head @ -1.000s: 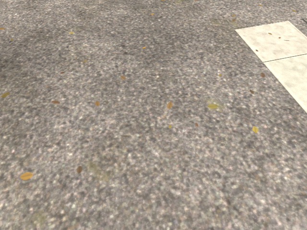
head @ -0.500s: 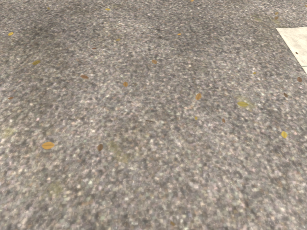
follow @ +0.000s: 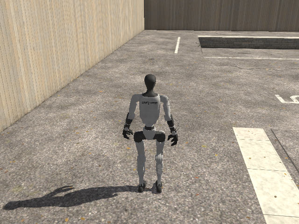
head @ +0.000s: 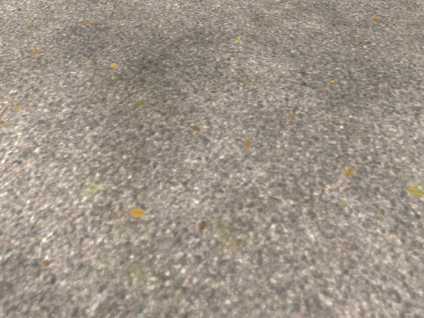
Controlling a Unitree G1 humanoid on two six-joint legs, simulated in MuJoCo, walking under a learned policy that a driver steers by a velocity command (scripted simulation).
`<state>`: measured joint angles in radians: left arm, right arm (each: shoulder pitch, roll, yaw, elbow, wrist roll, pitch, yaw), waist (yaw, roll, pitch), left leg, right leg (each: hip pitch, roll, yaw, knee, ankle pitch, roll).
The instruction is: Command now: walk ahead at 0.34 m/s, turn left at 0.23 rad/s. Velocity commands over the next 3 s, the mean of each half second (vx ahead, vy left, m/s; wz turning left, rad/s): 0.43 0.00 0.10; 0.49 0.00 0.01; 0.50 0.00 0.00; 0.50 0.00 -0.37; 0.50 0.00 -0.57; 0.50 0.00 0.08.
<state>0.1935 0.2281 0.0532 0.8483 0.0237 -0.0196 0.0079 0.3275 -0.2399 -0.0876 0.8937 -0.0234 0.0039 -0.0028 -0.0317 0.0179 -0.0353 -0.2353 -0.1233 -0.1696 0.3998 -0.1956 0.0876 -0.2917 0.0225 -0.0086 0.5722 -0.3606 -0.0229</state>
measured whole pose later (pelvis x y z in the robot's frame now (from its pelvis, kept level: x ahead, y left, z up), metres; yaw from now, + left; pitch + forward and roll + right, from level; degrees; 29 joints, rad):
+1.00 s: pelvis +0.49 +0.02 -0.01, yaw +1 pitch +1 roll +1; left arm 0.01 0.19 0.03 0.83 0.02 -0.05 -0.03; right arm 0.48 -0.18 -0.02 1.05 -0.02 -0.10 -0.01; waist -0.07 -0.02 0.06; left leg 0.15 -0.09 0.06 0.17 -0.35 0.08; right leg -0.56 -0.03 -0.10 0.58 -0.06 -0.08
